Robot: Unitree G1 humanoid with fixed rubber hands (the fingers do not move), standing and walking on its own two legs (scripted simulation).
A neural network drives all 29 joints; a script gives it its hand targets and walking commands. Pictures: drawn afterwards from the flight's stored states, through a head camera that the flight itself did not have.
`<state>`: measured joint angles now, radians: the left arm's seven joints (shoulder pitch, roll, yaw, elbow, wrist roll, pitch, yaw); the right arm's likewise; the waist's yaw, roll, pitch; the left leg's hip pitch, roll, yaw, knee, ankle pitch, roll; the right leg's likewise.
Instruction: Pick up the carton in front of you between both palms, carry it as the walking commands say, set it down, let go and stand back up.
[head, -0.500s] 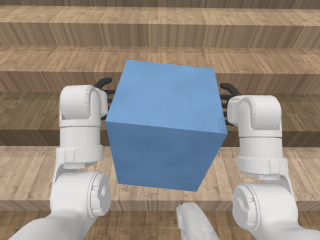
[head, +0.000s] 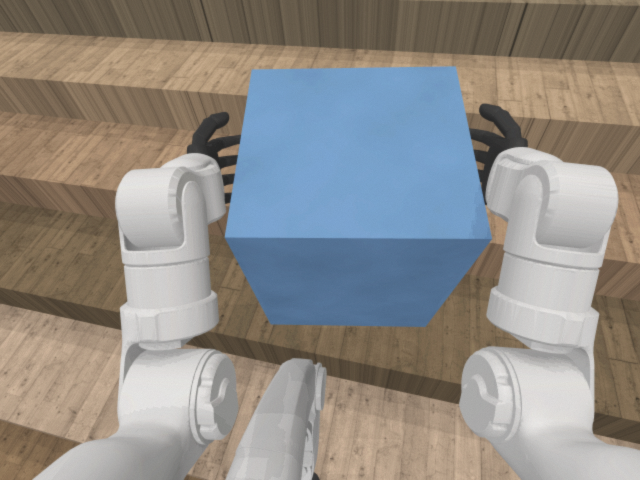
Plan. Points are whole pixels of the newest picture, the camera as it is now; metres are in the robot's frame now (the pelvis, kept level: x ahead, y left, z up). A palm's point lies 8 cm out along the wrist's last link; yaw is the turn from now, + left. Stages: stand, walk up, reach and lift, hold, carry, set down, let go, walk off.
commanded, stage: carry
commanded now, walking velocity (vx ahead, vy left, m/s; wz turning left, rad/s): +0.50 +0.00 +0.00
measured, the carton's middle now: (349, 214) +0.40 +0.04 +0.12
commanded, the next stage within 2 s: none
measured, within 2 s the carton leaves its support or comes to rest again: neither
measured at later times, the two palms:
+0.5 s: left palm out of the picture +0.72 +0.08 +0.34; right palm out of the picture +0.67 -0.21 +0.35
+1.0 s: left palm out of the picture +0.96 +0.10 +0.49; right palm out of the picture +1.00 -0.20 +0.49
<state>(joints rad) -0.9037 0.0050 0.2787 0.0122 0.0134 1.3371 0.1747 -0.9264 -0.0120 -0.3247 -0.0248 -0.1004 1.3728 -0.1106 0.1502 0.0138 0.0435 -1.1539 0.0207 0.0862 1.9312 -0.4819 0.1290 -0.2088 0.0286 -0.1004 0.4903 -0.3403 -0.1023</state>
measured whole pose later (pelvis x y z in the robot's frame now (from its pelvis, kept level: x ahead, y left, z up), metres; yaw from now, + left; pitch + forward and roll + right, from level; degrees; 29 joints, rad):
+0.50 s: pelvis +0.31 -0.01 +0.15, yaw -1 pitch +3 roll +0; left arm -1.00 0.06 0.40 0.16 0.12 1.43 0.09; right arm -1.05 -0.04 -0.24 0.29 0.00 1.35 -0.20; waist -0.18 -0.02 0.00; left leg -0.28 -0.02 0.13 0.53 -0.31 0.08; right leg -1.18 -0.07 -0.01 1.99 -0.48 -0.13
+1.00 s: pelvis +0.60 -0.08 +0.30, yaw +0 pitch +4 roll -1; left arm -0.92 -0.01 0.25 0.07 0.02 1.35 0.19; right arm -0.93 -0.05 -0.35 0.03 -0.09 1.39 -0.09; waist 0.14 0.04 0.01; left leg -1.09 0.05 0.02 1.88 -0.50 0.13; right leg -0.31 -0.02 -0.15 0.54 -0.30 -0.05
